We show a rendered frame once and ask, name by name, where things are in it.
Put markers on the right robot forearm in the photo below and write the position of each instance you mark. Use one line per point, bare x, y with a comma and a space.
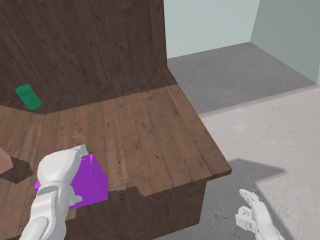
266, 231

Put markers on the right robot hand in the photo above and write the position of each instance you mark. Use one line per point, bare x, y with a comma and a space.
247, 218

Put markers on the left robot forearm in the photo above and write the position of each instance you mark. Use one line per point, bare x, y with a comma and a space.
48, 213

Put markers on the left robot hand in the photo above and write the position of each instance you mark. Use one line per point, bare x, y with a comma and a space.
62, 166

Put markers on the sponge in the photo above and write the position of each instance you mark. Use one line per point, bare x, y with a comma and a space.
90, 182

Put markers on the table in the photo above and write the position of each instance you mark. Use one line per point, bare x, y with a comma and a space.
99, 68

